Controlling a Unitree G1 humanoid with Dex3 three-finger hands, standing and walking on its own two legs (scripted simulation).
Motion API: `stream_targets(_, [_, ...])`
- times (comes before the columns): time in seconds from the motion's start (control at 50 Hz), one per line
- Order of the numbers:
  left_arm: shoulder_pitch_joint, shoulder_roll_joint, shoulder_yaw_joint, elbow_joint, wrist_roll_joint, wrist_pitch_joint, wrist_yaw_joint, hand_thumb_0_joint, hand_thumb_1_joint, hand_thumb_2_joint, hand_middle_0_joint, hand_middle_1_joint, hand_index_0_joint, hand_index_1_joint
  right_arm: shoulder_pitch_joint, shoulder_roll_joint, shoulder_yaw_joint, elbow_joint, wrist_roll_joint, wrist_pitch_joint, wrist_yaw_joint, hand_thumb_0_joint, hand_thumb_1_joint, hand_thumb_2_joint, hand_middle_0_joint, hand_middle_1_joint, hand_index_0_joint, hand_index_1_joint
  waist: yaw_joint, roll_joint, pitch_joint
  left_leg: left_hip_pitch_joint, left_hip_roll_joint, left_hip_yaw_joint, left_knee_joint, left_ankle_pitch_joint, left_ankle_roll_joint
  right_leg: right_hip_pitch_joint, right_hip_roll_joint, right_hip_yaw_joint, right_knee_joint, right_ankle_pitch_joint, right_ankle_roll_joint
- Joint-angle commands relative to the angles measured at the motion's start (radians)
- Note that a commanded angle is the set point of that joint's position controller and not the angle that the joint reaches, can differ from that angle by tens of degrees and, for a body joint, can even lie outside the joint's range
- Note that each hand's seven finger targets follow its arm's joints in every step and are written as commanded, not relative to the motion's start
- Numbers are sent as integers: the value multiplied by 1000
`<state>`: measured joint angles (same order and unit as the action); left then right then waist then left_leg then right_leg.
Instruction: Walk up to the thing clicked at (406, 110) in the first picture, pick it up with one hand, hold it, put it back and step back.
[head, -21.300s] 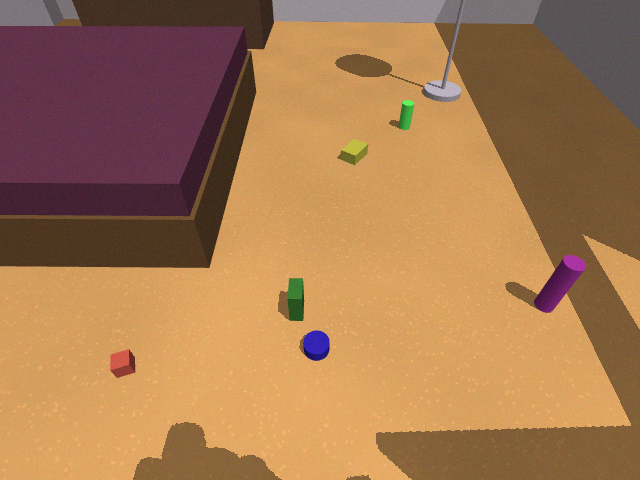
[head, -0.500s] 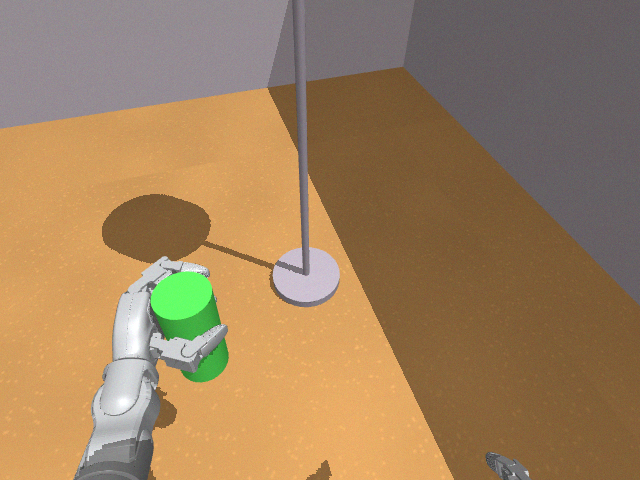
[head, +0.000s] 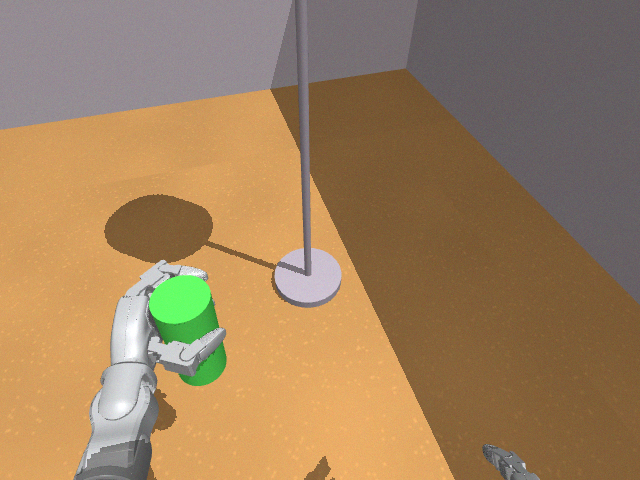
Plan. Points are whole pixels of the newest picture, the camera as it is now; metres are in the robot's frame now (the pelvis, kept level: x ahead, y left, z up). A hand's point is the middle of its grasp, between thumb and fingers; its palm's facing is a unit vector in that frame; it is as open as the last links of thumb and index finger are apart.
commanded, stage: crouch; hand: left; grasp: from the side
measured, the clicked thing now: (192, 334) +0.32 +0.17 +0.01
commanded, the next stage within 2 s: lower in 1.68 s
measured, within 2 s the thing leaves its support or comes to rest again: neither
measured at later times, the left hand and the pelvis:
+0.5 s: hand (213, 363) +0.35 +0.18 -0.16, palm faces +0.10 -0.99 -0.04, open 9.7 cm; pelvis -0.03 +0.00 -0.14, yaw -1 degrees
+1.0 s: hand (226, 399) +0.37 +0.20 -0.38, palm faces +0.16 -0.99 -0.05, open 9.7 cm; pelvis -0.07 +0.00 -0.33, yaw -3 degrees
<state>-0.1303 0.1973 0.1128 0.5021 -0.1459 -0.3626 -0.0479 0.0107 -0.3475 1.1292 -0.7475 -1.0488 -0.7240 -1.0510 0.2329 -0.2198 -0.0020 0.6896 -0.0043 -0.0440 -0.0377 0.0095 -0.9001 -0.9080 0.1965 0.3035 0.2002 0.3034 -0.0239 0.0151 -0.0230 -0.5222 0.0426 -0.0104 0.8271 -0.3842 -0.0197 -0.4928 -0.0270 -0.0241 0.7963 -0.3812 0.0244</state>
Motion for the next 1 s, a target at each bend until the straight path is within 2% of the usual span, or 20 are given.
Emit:
stream_targets(0.0, [-402,135,86,-259,-22,-133,15,0,303,1223,-1237,-1361,-1254,-1355,-21,-130,-49,-106,0,-34,-2,0,-878,-903,199,300,200,300,-17,-16,-253,92,-33,16,-98,164,25,50,27,-13,-100,218,-23])
stream_targets(0.04, [-395,114,78,-196,-19,-155,12,0,283,1235,-1243,-1376,-1260,-1370,-25,-127,-52,-106,-4,-34,6,0,-877,-902,199,300,199,300,-21,-17,-241,56,-34,15,-80,136,26,9,26,-12,-83,193,-24])
stream_targets(0.06, [-441,149,108,-204,-15,-175,11,0,278,1225,-1240,-1368,-1257,-1361,-29,-131,-56,-102,-6,-34,8,0,-873,-901,199,300,199,300,-19,-12,-237,35,-35,16,-69,111,27,-11,24,-9,-74,169,-26])
stream_targets(0.12, [-419,123,115,-89,-14,-223,1,0,264,1224,-1232,-1370,-1251,-1363,-19,-140,-66,-87,-15,-34,22,0,-875,-901,199,300,200,300,-23,-21,-256,-31,-32,6,-7,105,25,-84,26,-10,-1,158,-32])
stream_targets(0.16, [-463,131,120,-69,-7,-268,-3,0,247,1224,-1230,-1366,-1246,-1362,-14,-140,-71,-84,-23,-35,32,0,-878,-902,199,300,199,300,-26,21,-309,-67,-32,2,56,109,20,-158,28,-8,62,152,-38])
stream_targets(0.18, [-428,114,123,28,-4,-284,-9,0,233,1225,-1239,-1371,-1253,-1369,-3,-146,-75,-78,-28,-34,37,0,-884,-904,198,300,199,300,-37,-15,-317,-100,-28,-8,93,110,24,-206,33,-15,99,140,-39])
stream_targets(0.22, [-524,167,157,-18,0,-347,-12,0,194,1218,-1249,-1380,-1265,-1377,2,-144,-77,-78,-38,-34,45,0,-887,-904,199,300,199,300,-32,43,-390,-165,-35,-10,169,88,21,-280,31,-10,171,119,-43])
stream_targets(0.26, [-532,148,142,50,-8,-393,-29,0,176,1230,-1274,-1407,-1290,-1404,4,-158,-78,-79,-39,-38,54,0,-893,-905,198,300,199,300,-50,40,-445,-233,-32,-27,248,56,20,-390,37,-20,262,75,-49])
stream_targets(0.38, [-645,212,170,75,-14,-497,-49,0,131,1188,-1219,-1333,-1225,-1340,-19,-191,-73,-86,-51,-43,63,0,-893,-906,198,300,199,300,-52,118,-630,-408,-32,-54,445,6,15,-644,44,-27,486,5,-62])
stream_targets(0.42, [-649,243,203,97,-17,-504,-44,0,127,1187,-1207,-1322,-1211,-1331,-18,-195,-74,-80,-55,-37,63,0,-903,-909,198,300,199,300,-46,112,-668,-486,-35,-46,512,-1,19,-669,40,-5,527,-4,-60])
stream_targets(0.48, [-650,264,245,109,-29,-514,-44,0,193,1201,-1195,-1311,-1198,-1320,2,-207,-74,-55,-64,-25,69,0,-908,-911,198,300,199,300,-39,123,-768,-546,-36,-47,620,103,23,-715,38,-4,630,78,-58])
stream_targets(0.56, [-673,268,261,158,-19,-514,-51,0,244,1271,-1228,-1357,-1229,-1369,4,-209,-75,-40,-72,-13,78,0,-915,-914,198,300,199,300,-66,86,-780,-677,-34,-48,722,67,32,-800,39,4,710,60,-54])
stream_targets(0.62, [-724,328,294,168,-2,-519,-64,0,240,1298,-1242,-1383,-1242,-1397,6,-217,-78,-23,-79,-8,83,0,-915,-914,198,300,199,300,-65,98,-836,-732,-30,-44,807,55,34,-872,42,7,782,43,-55])
stream_targets(0.72, [-772,327,319,255,1,-534,-71,0,209,1309,-1234,-1393,-1235,-1407,2,-209,-60,-1,-92,-4,96,0,-921,-915,199,300,199,300,-84,82,-838,-896,-35,-34,923,5,35,-939,43,7,887,-1,-52])
stream_targets(0.74, [-789,357,344,264,9,-539,-68,0,192,1308,-1229,-1393,-1230,-1407,0,-217,-62,1,-96,-3,98,0,-922,-916,199,300,199,300,-78,85,-838,-911,-35,-32,943,-19,35,-972,43,5,904,-25,-52])
stream_targets(0.78, [-815,359,335,286,19,-547,-74,0,202,1321,-1233,-1407,-1238,-1418,-6,-223,-55,7,-101,-5,102,0,-923,-915,198,300,199,300,-91,139,-833,-900,-35,-41,969,-28,26,-1062,45,-23,966,-45,-62])
stream_targets(0.82, [-858,420,365,267,37,-560,-75,0,195,1311,-1229,-1398,-1233,-1410,-14,-228,-53,9,-107,1,103,0,-926,-916,198,300,199,300,-87,170,-843,-928,-34,-33,1000,-56,23,-1103,46,-25,1005,-70,-64])
stream_targets(0.86, [-862,407,371,296,31,-564,-77,0,190,1314,-1227,-1399,-1231,-1411,-16,-230,-45,15,-111,1,105,0,-927,-917,199,300,199,300,-97,167,-818,-981,-36,-31,1028,-94,22,-1127,45,-36,1043,-95,-64])
stream_targets(0.92, [-928,472,403,285,34,-569,-67,0,155,1283,-1203,-1367,-1203,-1382,-22,-239,-38,15,-113,6,108,0,-929,-917,198,300,199,300,-98,200,-817,-1034,-36,-26,1060,-183,17,-1183,47,-42,1088,-165,-65])
stream_targets(0.98, [-926,493,414,316,46,-561,-78,0,188,1277,-1196,-1347,-1194,-1364,-24,-252,-34,22,-119,10,108,0,-929,-918,199,300,199,300,-108,199,-829,-1062,-35,-19,1116,-167,19,-1203,45,-47,1137,-144,-61])
